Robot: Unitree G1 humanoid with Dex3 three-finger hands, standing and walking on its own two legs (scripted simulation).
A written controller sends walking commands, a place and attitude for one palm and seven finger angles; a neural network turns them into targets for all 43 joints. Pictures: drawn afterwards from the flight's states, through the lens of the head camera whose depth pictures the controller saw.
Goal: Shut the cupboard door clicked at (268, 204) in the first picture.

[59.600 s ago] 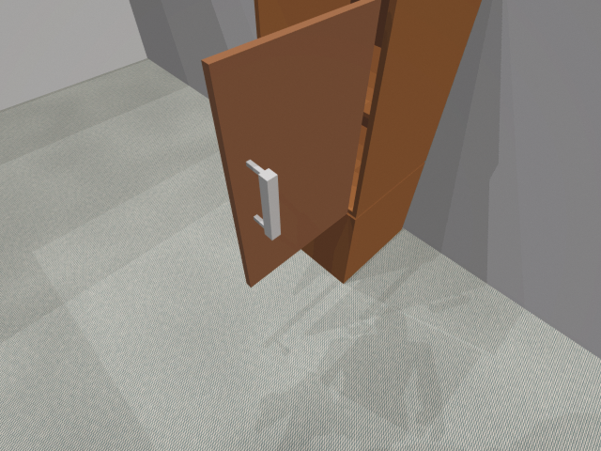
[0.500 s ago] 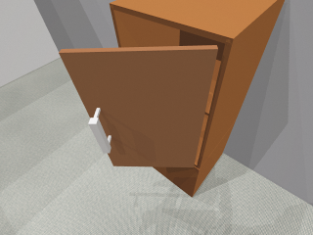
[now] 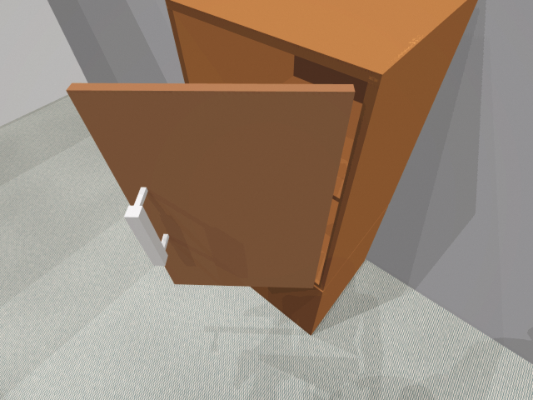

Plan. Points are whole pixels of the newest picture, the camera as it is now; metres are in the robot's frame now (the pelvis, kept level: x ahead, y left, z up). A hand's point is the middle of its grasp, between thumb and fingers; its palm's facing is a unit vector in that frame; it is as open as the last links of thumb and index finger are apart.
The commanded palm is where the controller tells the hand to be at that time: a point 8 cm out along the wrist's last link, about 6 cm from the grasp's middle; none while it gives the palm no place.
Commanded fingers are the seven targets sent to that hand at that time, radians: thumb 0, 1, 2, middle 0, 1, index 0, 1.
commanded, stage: come to a stop and stand still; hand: left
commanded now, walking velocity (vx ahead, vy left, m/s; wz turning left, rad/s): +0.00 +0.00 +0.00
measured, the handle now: (151, 228) +0.41 +0.25 -0.03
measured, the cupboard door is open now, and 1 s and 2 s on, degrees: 38 38 38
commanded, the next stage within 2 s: look again from close up in 0.24 s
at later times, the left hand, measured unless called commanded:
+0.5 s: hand out of the picture +0.01 +0.16 -0.17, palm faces +0.02 -0.98 -0.21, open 7.3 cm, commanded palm none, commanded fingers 0.00 0.90 0.90 -0.20 -0.30 -0.20 -0.30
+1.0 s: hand out of the picture +0.02 +0.17 -0.17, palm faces +0.02 -0.98 -0.21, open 7.3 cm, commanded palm none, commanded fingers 0.00 0.90 0.90 -0.20 -0.30 -0.20 -0.30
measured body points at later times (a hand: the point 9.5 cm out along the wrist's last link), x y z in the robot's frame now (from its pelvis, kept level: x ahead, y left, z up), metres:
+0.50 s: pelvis +0.01 -0.01 +0.00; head +0.04 -0.02 +0.45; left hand +0.01 +0.21 -0.16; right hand +0.01 -0.23 -0.16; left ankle -0.03 +0.11 -0.74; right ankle -0.01 -0.10 -0.74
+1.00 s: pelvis +0.01 -0.01 +0.00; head +0.03 -0.01 +0.45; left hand +0.02 +0.22 -0.15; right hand +0.01 -0.23 -0.16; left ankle -0.03 +0.11 -0.74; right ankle -0.01 -0.10 -0.74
